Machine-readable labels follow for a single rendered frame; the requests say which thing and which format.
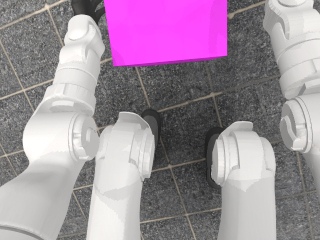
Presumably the left robot forearm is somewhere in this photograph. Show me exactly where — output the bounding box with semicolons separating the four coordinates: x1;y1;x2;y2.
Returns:
22;14;105;154

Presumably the carton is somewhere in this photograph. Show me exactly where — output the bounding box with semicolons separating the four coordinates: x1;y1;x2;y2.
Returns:
104;0;227;67

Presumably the robot left shin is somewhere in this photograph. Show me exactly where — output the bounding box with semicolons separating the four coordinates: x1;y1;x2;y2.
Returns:
95;111;152;164

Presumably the robot left hand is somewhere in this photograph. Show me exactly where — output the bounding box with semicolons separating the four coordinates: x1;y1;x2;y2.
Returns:
71;0;106;27

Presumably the left robot foot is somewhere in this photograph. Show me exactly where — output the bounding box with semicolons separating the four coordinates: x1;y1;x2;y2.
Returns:
140;109;161;167

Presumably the robot right upper arm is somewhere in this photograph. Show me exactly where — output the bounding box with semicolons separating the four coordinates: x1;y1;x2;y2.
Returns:
279;93;320;203

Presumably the robot left upper arm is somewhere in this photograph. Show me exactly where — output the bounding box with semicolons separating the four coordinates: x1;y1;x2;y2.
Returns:
0;111;100;240

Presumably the right robot forearm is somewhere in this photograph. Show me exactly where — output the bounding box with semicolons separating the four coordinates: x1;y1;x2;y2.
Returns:
262;0;320;100

